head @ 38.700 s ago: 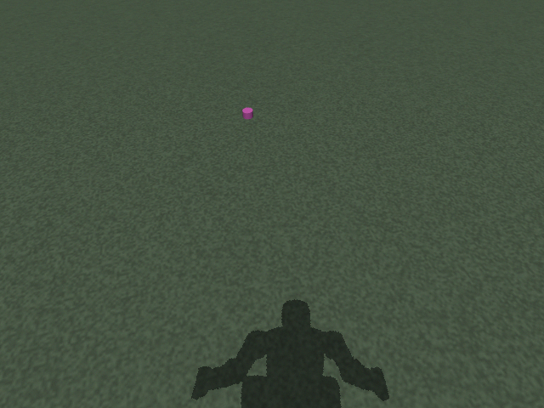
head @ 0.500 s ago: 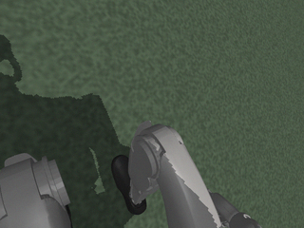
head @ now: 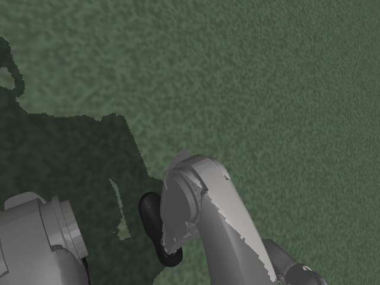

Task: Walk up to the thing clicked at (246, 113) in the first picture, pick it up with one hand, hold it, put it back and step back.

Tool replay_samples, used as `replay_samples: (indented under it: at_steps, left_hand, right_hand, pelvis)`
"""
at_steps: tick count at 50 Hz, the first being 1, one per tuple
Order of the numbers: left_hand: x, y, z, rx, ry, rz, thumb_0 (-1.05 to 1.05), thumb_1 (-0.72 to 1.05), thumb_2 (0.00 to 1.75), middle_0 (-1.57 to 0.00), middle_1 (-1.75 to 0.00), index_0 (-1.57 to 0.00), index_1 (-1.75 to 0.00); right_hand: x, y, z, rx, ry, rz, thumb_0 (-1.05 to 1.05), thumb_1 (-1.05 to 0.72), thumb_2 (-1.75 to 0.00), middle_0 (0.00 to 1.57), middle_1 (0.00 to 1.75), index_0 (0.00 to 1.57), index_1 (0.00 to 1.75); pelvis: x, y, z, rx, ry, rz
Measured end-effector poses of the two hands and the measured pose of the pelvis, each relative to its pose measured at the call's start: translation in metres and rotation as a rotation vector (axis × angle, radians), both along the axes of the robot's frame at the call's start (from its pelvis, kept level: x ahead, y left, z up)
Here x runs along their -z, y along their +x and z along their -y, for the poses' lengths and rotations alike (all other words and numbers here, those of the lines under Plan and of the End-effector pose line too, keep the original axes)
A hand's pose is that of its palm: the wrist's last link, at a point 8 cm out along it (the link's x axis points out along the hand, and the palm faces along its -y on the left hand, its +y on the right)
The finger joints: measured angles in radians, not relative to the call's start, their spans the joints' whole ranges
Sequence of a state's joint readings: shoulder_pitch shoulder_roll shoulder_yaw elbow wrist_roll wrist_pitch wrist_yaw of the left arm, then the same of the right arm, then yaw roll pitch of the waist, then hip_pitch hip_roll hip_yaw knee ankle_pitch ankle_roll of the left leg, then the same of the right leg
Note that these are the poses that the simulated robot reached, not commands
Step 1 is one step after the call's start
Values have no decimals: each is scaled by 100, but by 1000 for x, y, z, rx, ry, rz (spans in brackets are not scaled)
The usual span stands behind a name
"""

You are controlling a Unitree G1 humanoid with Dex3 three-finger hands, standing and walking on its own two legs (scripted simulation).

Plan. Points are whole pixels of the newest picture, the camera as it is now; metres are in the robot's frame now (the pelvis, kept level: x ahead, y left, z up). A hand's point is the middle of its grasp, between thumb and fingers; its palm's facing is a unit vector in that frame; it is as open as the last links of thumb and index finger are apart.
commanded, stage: rest palm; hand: left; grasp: from above
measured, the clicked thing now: out of the picture +0.42 +0.43 -0.28
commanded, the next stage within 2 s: close in 0.36 s
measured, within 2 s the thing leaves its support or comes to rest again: neither
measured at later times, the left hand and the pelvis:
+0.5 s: hand out of the picture +0.40 +0.42 -0.26, palm faces -0.46 -0.21 -0.86, open 13.5 cm; pelvis +0.00 +0.00 +0.00, yaw +0 degrees
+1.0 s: hand out of the picture +0.40 +0.42 -0.25, palm faces -0.45 -0.21 -0.86, open 12.9 cm; pelvis +0.00 +0.00 +0.00, yaw +0 degrees
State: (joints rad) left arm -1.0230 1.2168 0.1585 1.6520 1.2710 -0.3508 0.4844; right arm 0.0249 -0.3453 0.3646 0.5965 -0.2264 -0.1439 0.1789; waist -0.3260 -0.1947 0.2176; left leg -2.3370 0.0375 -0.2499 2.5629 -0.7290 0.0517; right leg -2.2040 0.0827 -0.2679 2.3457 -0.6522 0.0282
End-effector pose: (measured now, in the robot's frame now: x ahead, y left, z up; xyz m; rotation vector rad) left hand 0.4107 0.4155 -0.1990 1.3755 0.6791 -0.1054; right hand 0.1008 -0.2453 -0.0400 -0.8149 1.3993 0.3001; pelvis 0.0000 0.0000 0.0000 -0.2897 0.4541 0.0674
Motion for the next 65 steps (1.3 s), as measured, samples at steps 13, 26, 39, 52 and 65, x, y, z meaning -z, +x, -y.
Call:
replay_samples:
  at_steps: [13, 26, 39, 52, 65]
  left_hand:
    - [-5, 1, 0, 11, 19, 41, 0, -46, 92, -10, -108, -11, -106]
    - [3, -2, -3, -9, 10, -5, 0, -42, 91, -11, -110, -13, -107]
    - [-3, 2, -2, 8, 12, 30, 0, -36, 84, -13, -108, -17, -104]
    - [1, -3, -3, -1, 9, -11, 0, -29, 79, -17, -105, -21, -100]
    - [0, 3, 3, 21, 6, 53, 0, -21, 74, -23, -99, -28, -94]
  right_hand:
    - [-3, -1, 0, -13, -6, 22, 0, -92, -90, 20, 30, 20, 30]
    - [-3, -7, 1, -8, -8, -6, 0, -92, -90, 20, 30, 20, 30]
    - [-3, 3, -1, -29, -3, 12, 0, -91, -90, 20, 30, 20, 30]
    - [-1, -5, 2, -28, -6, -2, 0, -91, -90, 20, 30, 20, 30]
    - [-5, -3, -1, -39, -16, 5, 0, -90, -89, 20, 30, 20, 30]
  pelvis:
    - [2, -2, 0, 2, 0, 9]
    - [2, -2, 0, 2, 2, 9]
    - [1, -1, 0, 2, -4, 9]
    - [2, -4, 1, 3, 4, 20]
    - [3, -3, 0, 5, -7, 21]
